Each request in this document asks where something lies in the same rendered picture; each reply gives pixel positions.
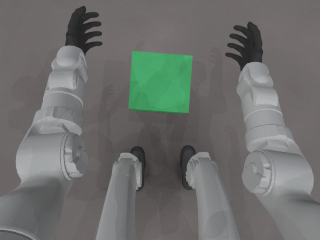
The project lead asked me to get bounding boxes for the carton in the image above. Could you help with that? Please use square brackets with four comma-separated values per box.
[128, 51, 193, 114]

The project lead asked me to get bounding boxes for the left robot forearm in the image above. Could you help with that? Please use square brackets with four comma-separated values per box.
[16, 45, 89, 177]

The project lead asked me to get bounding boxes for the right robot upper arm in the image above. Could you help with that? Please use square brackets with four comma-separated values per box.
[241, 149, 320, 240]

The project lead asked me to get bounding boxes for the left robot upper arm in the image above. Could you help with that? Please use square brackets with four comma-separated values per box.
[0, 132, 89, 240]

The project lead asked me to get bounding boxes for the robot right hand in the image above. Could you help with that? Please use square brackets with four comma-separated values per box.
[225, 21, 263, 71]

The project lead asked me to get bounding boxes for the robot left hand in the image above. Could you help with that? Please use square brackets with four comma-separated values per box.
[65, 6, 103, 56]

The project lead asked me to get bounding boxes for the right robot thigh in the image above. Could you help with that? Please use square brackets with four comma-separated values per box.
[188, 157, 241, 240]

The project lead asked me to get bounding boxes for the left robot foot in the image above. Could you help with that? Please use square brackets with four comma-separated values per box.
[130, 146, 146, 191]

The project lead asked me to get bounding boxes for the right robot forearm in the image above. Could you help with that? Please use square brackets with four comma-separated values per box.
[236, 62, 314, 185]

